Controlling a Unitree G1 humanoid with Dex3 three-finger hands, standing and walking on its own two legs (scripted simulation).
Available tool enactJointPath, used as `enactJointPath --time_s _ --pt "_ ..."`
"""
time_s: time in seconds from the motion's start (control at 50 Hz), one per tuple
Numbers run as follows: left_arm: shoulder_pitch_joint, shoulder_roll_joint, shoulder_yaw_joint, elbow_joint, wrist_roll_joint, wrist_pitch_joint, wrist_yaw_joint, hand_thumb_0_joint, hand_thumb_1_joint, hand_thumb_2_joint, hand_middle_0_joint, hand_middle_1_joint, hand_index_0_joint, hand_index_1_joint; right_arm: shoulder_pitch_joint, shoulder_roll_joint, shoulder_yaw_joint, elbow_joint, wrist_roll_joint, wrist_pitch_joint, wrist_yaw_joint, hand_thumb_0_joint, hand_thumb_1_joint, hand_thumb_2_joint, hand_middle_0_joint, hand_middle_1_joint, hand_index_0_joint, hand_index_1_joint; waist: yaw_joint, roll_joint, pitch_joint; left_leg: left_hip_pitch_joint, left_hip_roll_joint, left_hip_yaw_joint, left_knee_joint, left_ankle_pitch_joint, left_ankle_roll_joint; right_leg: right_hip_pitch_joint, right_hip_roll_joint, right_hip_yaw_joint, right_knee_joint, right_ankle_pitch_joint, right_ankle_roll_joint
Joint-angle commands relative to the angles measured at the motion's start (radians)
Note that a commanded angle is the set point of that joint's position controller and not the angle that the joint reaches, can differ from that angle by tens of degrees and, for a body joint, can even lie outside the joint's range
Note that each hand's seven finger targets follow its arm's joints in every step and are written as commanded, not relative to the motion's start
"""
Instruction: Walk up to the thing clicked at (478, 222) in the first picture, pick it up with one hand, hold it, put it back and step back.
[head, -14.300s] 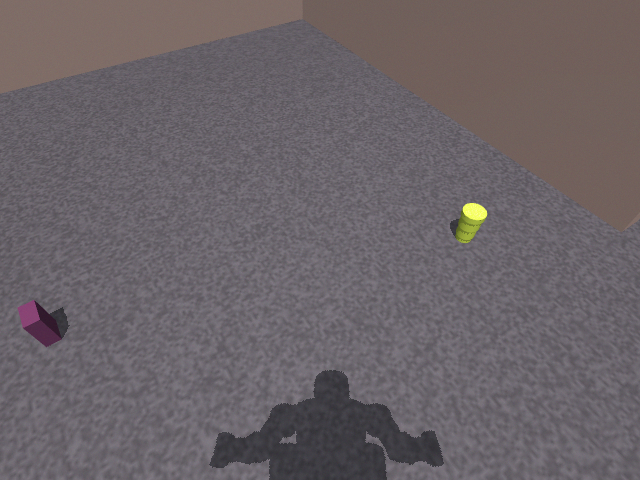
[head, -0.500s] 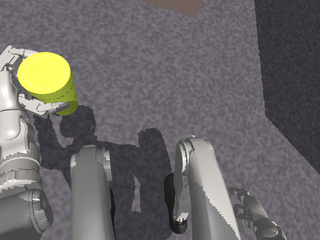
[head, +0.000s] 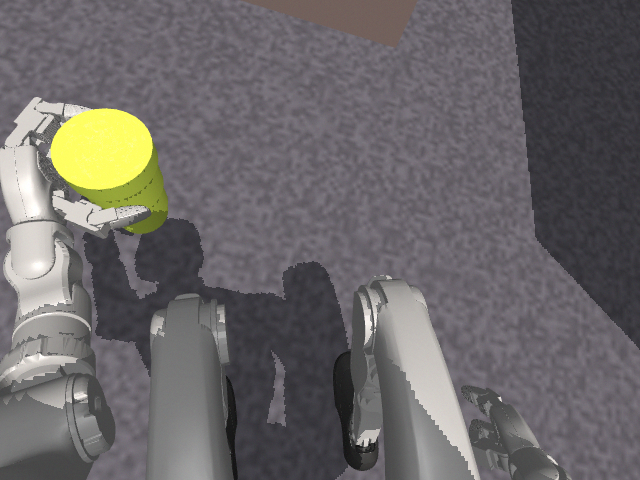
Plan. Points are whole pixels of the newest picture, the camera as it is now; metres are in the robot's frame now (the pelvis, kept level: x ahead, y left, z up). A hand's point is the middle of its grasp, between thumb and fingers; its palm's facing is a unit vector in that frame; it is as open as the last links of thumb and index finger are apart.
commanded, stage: lift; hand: left
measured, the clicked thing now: (125, 184) +0.46 +0.20 -0.06
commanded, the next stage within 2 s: none
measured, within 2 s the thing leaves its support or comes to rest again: neither
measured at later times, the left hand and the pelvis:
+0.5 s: hand (56, 157) +0.43 +0.22 +0.07, palm faces +0.13 -0.99 -0.06, open 12.1 cm; pelvis +0.01 +0.00 +0.07, yaw +1 degrees
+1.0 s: hand out of the picture +0.40 +0.21 +0.25, palm faces +0.15 -0.99 -0.05, open 12.1 cm; pelvis +0.04 +0.01 +0.23, yaw +3 degrees
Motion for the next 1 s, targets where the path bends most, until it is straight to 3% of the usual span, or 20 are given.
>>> enactJointPath --time_s 0.0,0.02,0.06,0.12,0.16,0.2,0.36,0.38,0.42,0.46,0.5,0.54,0.56,0.68,0.72,0.82,0.84,0.88,0.92,0.98 --pt "-0.36 0.251 0.034 -0.336 -0.025 -0.093 -0.009 0.0 -0.194 1.12 -1.165 -1.367 -1.198 -1.358 0.131 -0.209 -0.082 -0.058 0.005 -0.016 -0.013 0.0 -0.931 -0.906 0.2 0.3 0.2 0.3 0.025 0.223 -0.71 0.517 -0.021 0.043 -0.322 0.166 0.03 0.342 0.034 -0.031 -0.234 0.175 -0.05" --pt "-0.332 0.276 0.051 -0.339 -0.027 -0.086 -0.01 0.0 -0.193 1.117 -1.174 -1.368 -1.206 -1.359 0.138 -0.207 -0.086 -0.057 0.008 -0.016 -0.016 0.0 -0.933 -0.907 0.2 0.3 0.2 0.3 0.035 0.216 -0.734 0.522 -0.023 0.05 -0.322 0.163 0.033 0.372 0.034 -0.025 -0.245 0.171 -0.048" --pt "-0.334 0.236 0.018 -0.349 -0.037 -0.071 -0.023 0.0 -0.209 1.11 -1.167 -1.361 -1.198 -1.352 0.143 -0.2 -0.088 -0.06 0.015 -0.02 -0.018 0.0 -0.929 -0.906 0.2 0.3 0.2 0.3 0.011 0.188 -0.732 0.49 -0.025 0.055 -0.323 0.157 0.04 0.41 0.034 -0.021 -0.263 0.176 -0.044" --pt "-0.272 0.206 0.01 -0.307 -0.056 -0.043 -0.035 0.0 -0.191 1.122 -1.158 -1.356 -1.19 -1.347 0.137 -0.2 -0.091 -0.066 0.027 -0.029 -0.027 0.0 -0.929 -0.905 0.2 0.3 0.2 0.3 0.011 0.124 -0.7 0.462 -0.027 0.064 -0.322 0.154 0.052 0.445 0.032 -0.008 -0.304 0.182 -0.037" --pt "-0.31 0.266 0.034 -0.433 -0.059 -0.042 -0.031 0.0 -0.163 1.133 -1.178 -1.372 -1.211 -1.362 0.141 -0.196 -0.1 -0.076 0.03 -0.032 -0.032 0.0 -0.928 -0.905 0.2 0.3 0.2 0.3 0.04 0.15 -0.755 0.487 -0.025 0.072 -0.336 0.153 0.05 0.485 0.031 0.012 -0.327 0.173 -0.036" --pt "-0.251 0.177 -0.011 -0.406 -0.07 -0.02 -0.032 0.0 -0.142 1.144 -1.174 -1.376 -1.21 -1.364 0.143 -0.192 -0.1 -0.086 0.04 -0.037 -0.032 0.0 -0.923 -0.904 0.2 0.3 0.2 0.3 0.027 0.142 -0.712 0.505 -0.025 0.064 -0.372 0.142 0.046 0.474 0.031 -0.001 -0.345 0.161 -0.04" --pt "-0.153 0.186 -0.01 -0.53 -0.082 0.035 -0.005 0.0 -0.126 1.156 -1.152 -1.359 -1.186 -1.349 0.13 -0.179 -0.114 -0.114 0.066 -0.052 -0.054 0.0 -0.922 -0.904 0.2 0.3 0.2 0.3 0.054 0.122 -0.706 0.598 -0.02 0.053 -0.472 0.125 0.047 0.538 0.032 0.012 -0.446 0.143 -0.04" --pt "-0.113 0.136 -0.038 -0.509 -0.093 0.049 -0.006 0.0 -0.129 1.158 -1.149 -1.361 -1.184 -1.351 0.123 -0.176 -0.11 -0.122 0.072 -0.054 -0.056 0.0 -0.919 -0.903 0.2 0.3 0.2 0.3 0.049 0.111 -0.676 0.6 -0.021 0.052 -0.485 0.13 0.048 0.542 0.03 0.011 -0.458 0.149 -0.041" --pt "-0.093 0.15 -0.026 -0.603 -0.094 0.059 0.005 0.0 -0.113 1.165 -1.151 -1.363 -1.185 -1.354 0.125 -0.17 -0.117 -0.13 0.074 -0.059 -0.06 0.0 -0.919 -0.904 0.2 0.3 0.2 0.3 0.069 0.129 -0.719 0.649 -0.02 0.054 -0.51 0.156 0.046 0.59 0.029 0.016 -0.483 0.171 -0.041" --pt "-0.131 0.149 -0.062 -0.709 -0.089 0.074 0.015 0.0 -0.101 1.17 -1.151 -1.369 -1.188 -1.357 0.131 -0.164 -0.117 -0.132 0.081 -0.061 -0.067 0.0 -0.914 -0.902 0.2 0.3 0.2 0.3 0.06 0.152 -0.733 0.707 -0.018 0.048 -0.549 0.167 0.043 0.616 0.028 0.016 -0.51 0.185 -0.044" --pt "-0.063 0.141 -0.048 -0.708 -0.096 0.102 0.028 0.0 -0.072 1.167 -1.146 -1.356 -1.179 -1.347 0.127 -0.161 -0.12 -0.128 0.089 -0.065 -0.072 0.0 -0.915 -0.902 0.2 0.3 0.2 0.3 0.077 0.144 -0.715 0.762 -0.013 0.041 -0.578 0.187 0.041 0.623 0.03 0.017 -0.537 0.199 -0.044" --pt "0.018 0.055 -0.113 -0.672 -0.101 0.133 0.032 0.0 -0.068 1.184 -1.137 -1.36 -1.17 -1.351 0.112 -0.154 -0.118 -0.14 0.096 -0.069 -0.077 0.0 -0.911 -0.902 0.2 0.3 0.2 0.3 0.052 0.116 -0.646 0.766 -0.013 0.032 -0.617 0.161 0.042 0.64 0.029 0.014 -0.579 0.185 -0.041" --pt "0.004 0.092 -0.075 -0.716 -0.103 0.138 0.042 0.0 -0.063 1.175 -1.127 -1.348 -1.16 -1.339 0.113 -0.155 -0.121 -0.137 0.099 -0.071 -0.081 0.0 -0.91 -0.902 0.2 0.3 0.2 0.3 0.067 0.107 -0.64 0.774 -0.011 0.029 -0.633 0.156 0.042 0.66 0.029 0.015 -0.595 0.184 -0.04" --pt "0.091 0.076 -0.11 -0.887 -0.111 0.184 0.076 0.0 -0.081 1.171 -1.133 -1.349 -1.166 -1.34 0.119 -0.126 -0.116 -0.152 0.114 -0.08 -0.094 0.0 -0.91 -0.901 0.2 0.3 0.2 0.3 0.079 0.099 -0.67 0.924 -0.012 0.035 -0.741 0.239 0.041 0.844 0.032 0.021 -0.717 0.259 -0.032" --pt "0.144 0.005 -0.161 -0.794 -0.115 0.21 0.082 0.0 -0.113 1.17 -1.128 -1.351 -1.162 -1.343 0.104 -0.12 -0.108 -0.153 0.117 -0.089 -0.097 0.0 -0.914 -0.901 0.2 0.3 0.2 0.3 0.053 0.062 -0.571 0.923 -0.012 0.029 -0.781 0.209 0.044 0.85 0.034 0.019 -0.765 0.242 -0.029" --pt "0.143 0.061 -0.159 -0.943 -0.093 0.211 0.109 0.0 -0.136 1.157 -1.136 -1.345 -1.165 -1.341 0.123 -0.109 -0.104 -0.151 0.116 -0.096 -0.106 0.0 -0.914 -0.901 0.2 0.3 0.2 0.3 0.087 0.134 -0.607 1.135 -0.007 0.018 -0.898 0.3 0.029 0.956 0.035 0.017 -0.853 0.307 -0.034" --pt "0.206 0.01 -0.177 -0.837 -0.096 0.225 0.112 0.0 -0.127 1.165 -1.136 -1.345 -1.165 -1.341 0.117 -0.107 -0.098 -0.148 0.118 -0.099 -0.107 0.0 -0.913 -0.901 0.2 0.3 0.2 0.3 0.074 0.099 -0.54 1.129 -0.005 0.006 -0.928 0.284 0.028 0.957 0.036 0.011 -0.866 0.3 -0.031" --pt "0.202 -0.004 -0.178 -0.819 -0.105 0.223 0.113 0.0 -0.136 1.172 -1.131 -1.34 -1.155 -1.341 0.111 -0.101 -0.095 -0.144 0.116 -0.107 -0.109 0.0 -0.916 -0.902 0.2 0.3 0.2 0.3 0.073 0.082 -0.497 1.135 -0.005 0.011 -0.954 0.282 0.031 1.002 0.039 0.013 -0.909 0.309 -0.028" --pt "0.147 0.02 -0.188 -0.893 -0.1 0.207 0.111 0.0 -0.126 1.168 -1.149 -1.348 -1.174 -1.347 0.127 -0.098 -0.094 -0.136 0.113 -0.114 -0.109 0.0 -0.916 -0.902 0.2 0.3 0.2 0.3 0.072 0.101 -0.505 1.18 -0.007 0.02 -0.982 0.315 0.03 1.053 0.039 0.013 -0.945 0.335 -0.03" --pt "0.184 0.007 -0.192 -0.819 -0.096 0.209 0.108 0.0 -0.15 1.182 -1.168 -1.365 -1.192 -1.367 0.121 -0.091 -0.09 -0.131 0.113 -0.12 -0.106 0.0 -0.916 -0.901 0.2 0.3 0.2 0.3 0.077 0.082 -0.427 1.195 -0.01 0.036 -1.022 0.33 0.032 1.106 0.039 0.018 -0.998 0.352 -0.029"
